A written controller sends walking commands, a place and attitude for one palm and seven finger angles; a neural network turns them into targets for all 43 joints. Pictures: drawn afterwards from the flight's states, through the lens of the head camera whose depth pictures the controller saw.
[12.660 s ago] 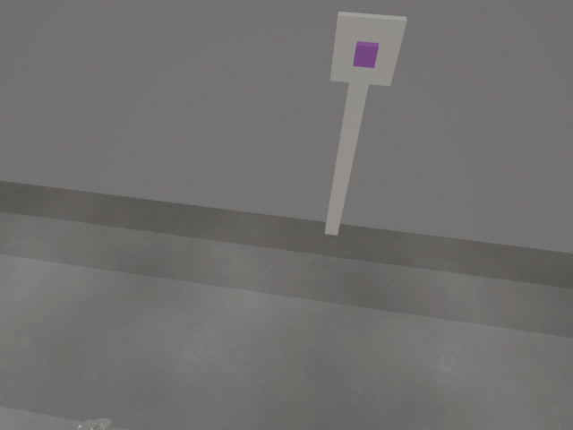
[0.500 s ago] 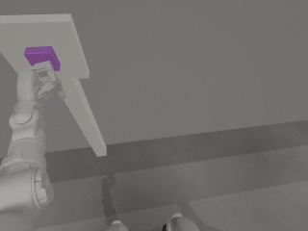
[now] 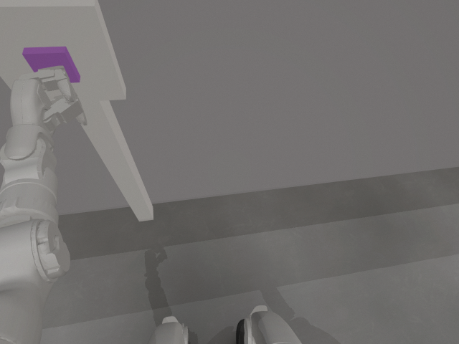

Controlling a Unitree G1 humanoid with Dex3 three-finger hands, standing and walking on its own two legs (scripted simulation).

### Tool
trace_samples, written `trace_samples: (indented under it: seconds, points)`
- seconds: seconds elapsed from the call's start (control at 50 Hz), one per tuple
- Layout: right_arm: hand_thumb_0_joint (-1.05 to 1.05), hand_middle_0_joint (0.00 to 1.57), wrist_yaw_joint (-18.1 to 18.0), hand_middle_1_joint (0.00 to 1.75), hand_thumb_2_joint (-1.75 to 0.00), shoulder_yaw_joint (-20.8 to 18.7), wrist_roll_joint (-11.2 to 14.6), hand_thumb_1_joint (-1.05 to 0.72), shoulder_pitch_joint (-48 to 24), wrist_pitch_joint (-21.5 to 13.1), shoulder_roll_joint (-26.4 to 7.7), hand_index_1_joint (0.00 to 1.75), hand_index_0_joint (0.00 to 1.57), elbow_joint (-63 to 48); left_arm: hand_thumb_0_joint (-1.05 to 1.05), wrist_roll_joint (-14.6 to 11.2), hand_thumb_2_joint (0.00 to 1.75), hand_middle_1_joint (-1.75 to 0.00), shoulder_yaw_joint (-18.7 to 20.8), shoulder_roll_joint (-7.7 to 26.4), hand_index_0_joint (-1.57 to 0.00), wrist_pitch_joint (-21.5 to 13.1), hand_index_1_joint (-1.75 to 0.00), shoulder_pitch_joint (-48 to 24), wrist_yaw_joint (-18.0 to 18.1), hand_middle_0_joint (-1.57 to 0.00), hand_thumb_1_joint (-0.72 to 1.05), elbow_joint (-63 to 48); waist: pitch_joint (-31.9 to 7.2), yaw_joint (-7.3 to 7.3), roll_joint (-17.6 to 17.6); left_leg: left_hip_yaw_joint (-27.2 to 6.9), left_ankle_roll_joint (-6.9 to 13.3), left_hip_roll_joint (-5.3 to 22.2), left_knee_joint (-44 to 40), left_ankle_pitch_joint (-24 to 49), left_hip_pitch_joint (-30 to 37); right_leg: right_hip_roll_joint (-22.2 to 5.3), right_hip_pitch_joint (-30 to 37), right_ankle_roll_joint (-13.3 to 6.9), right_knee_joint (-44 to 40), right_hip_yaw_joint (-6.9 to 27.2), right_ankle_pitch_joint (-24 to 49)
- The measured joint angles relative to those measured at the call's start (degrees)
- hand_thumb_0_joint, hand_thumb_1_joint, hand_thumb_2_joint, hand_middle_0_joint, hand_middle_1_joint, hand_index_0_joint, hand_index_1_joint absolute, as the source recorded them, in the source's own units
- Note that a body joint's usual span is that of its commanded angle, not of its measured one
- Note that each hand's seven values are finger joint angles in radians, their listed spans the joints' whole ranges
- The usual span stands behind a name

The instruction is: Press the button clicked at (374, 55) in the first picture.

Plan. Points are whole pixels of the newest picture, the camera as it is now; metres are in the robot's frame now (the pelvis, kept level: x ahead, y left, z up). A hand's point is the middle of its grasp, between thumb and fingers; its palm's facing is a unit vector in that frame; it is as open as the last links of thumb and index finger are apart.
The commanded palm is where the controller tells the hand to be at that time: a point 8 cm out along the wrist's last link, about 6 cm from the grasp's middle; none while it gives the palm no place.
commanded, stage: hold the button down briefly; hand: left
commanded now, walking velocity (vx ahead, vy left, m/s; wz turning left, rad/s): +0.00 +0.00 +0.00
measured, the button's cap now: (54, 62) +0.56 +0.25 +0.13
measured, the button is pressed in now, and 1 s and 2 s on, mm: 9 0 0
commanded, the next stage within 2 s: pull the fist back off the button in 0.26 s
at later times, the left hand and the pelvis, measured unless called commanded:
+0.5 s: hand (76, 103) +0.50 +0.22 +0.09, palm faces +0.11 -0.99 -0.04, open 2.9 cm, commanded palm +0.49 +0.26 +0.09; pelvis -0.01 +0.00 +0.00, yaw +0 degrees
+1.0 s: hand (78, 119) +0.47 +0.21 +0.09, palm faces +0.10 -0.99 -0.02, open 3.1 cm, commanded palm +0.42 +0.26 +0.09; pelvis +0.02 +0.00 +0.01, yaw -2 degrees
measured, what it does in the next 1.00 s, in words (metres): stands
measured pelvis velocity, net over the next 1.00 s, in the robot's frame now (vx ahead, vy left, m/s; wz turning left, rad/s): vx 0.02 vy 0.00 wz -0.04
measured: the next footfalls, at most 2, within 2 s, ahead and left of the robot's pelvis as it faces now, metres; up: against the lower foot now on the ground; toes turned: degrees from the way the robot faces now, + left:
none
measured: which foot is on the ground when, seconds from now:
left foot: down 0.00-1.00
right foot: down 0.00-1.00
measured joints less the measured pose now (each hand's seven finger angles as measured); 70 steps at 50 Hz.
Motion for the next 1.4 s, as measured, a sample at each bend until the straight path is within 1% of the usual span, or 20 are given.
trace_samples:
  seconds: [0.18,0.38,0.52,0.64,0.82,0.88,0.96,1.04,1.18,1.32,1.4]
  points:
    - [0.01,0.20,-0.15,0.30,-0.90,0.41,-0.13,-0.91,0.96,-0.75,-0.35,0.30,0.20,0.19,-0.02,0.31,0.97,-1.50,-0.36,2.14,-1.34,0.14,-1.50,-2.34,0.31,-1.30,0.79,2.22,0.20,-1.17,0.07,-0.57,-0.18,0.10,0.81,0.55,-1.93,0.10,-1.58,-0.25,0.42,-0.51,0.60]
    - [0.01,0.20,0.03,0.30,-0.90,0.63,-0.27,-0.91,1.93,-1.30,-0.38,0.30,0.20,0.70,-0.01,0.29,0.97,-1.50,-0.71,2.51,-1.34,0.30,-1.50,-3.06,1.23,-1.30,0.79,2.48,0.32,-1.41,0.15,-0.71,-0.23,0.08,0.99,0.99,-2.79,0.11,-2.36,-0.34,0.54,-0.61,1.02]
    - [0.01,0.20,0.14,0.30,-0.90,0.69,-0.18,-0.91,1.91,-1.35,-0.33,0.30,0.20,0.24,-0.01,0.16,0.97,-1.50,-0.34,2.64,-1.34,0.32,-1.50,-2.88,0.52,-1.30,0.80,2.28,0.26,-1.34,0.10,-0.57,-0.19,0.17,1.05,0.92,-2.87,0.21,-2.52,-0.33,0.56,-0.45,1.05]
    - [0.01,0.20,0.43,0.30,-0.90,0.29,0.08,-0.91,1.84,-0.71,-0.11,0.30,0.20,-0.54,-0.01,-0.69,0.97,-1.50,-0.09,0.95,-1.34,0.20,-1.50,-0.10,-0.13,-1.30,0.80,-0.57,0.07,-0.40,-0.06,-0.04,-0.10,0.26,0.38,0.73,-1.51,0.33,-1.45,-0.21,0.07,0.08,0.97]
    - [0.01,0.20,0.83,0.30,-0.90,-0.55,0.60,-0.91,0.80,0.42,0.38,0.30,0.20,-1.69,0.00,-2.28,0.93,-1.50,-0.57,-3.75,-1.31,0.52,-1.50,6.58,1.15,-1.30,0.85,-7.37,-0.55,1.31,0.04,1.15,0.12,0.27,-1.44,0.05,2.46,0.42,1.77,0.09,-1.09,1.25,0.34]
    - [0.01,0.20,0.88,0.30,-0.90,-0.73,0.83,-0.91,0.30,0.79,0.61,0.30,0.20,-2.44,0.01,-2.74,0.92,-1.50,-0.35,-5.23,-1.31,0.70,-1.50,9.51,1.24,-1.30,0.87,-10.21,-0.79,1.79,0.09,1.78,0.20,0.35,-2.31,-0.25,4.16,0.53,3.06,0.20,-1.61,1.87,0.09]
    - [0.01,0.20,0.95,0.30,-0.90,-1.14,1.28,-0.91,-0.14,1.21,0.98,0.30,0.20,-3.67,0.01,-3.78,0.91,-1.50,-0.43,-7.27,-1.30,1.21,-1.50,15.20,1.23,-1.30,0.88,-16.01,-1.12,2.66,0.30,2.58,0.26,0.43,-3.80,-0.53,6.77,0.68,5.15,0.34,-2.63,2.63,-0.17]
    - [0.01,0.20,0.86,0.30,-0.90,-1.39,1.84,-0.91,-0.67,1.26,1.31,0.30,0.20,-4.30,0.01,-5.31,0.91,-1.50,-1.42,-9.47,-1.30,2.19,-1.50,21.03,1.13,-1.30,0.89,-21.84,-1.25,3.88,0.44,2.84,0.28,0.33,-5.34,-0.60,9.32,0.65,7.50,0.47,-3.84,2.88,-0.36]
    - [0.01,0.20,0.31,0.30,-0.90,-1.77,2.25,-0.91,-2.60,0.10,1.43,0.30,0.20,-4.11,0.02,-6.83,0.90,-1.50,-4.41,-12.53,-1.30,3.23,-1.50,28.56,1.44,-1.30,0.90,-30.50,-0.92,5.83,0.58,2.13,0.22,-0.16,-6.64,-0.61,12.29,0.19,10.80,0.54,-5.03,2.18,-0.80]
    - [0.01,0.20,-0.08,0.30,-0.90,-1.72,2.38,-0.91,-4.98,-1.21,1.28,0.30,0.20,-3.94,0.02,-7.33,0.90,-1.50,-7.15,-14.43,-1.30,4.27,-1.50,32.21,1.67,-1.30,0.90,-34.96,-0.65,6.91,0.64,1.45,0.16,-0.71,-6.82,-0.52,13.65,-0.36,12.40,0.53,-4.92,1.52,-1.19]
    - [0.01,0.20,-0.41,0.30,-0.90,-1.30,2.32,-0.91,-6.10,-1.78,1.36,0.30,0.20,-3.69,0.02,-7.01,0.90,-1.50,-7.60,-14.85,-1.30,4.58,-1.50,31.71,2.12,-1.30,0.90,-34.71,-0.40,7.15,0.42,1.20,0.11,-0.92,-6.62,-0.39,13.88,-0.59,12.62,0.45,-4.45,1.29,-1.33]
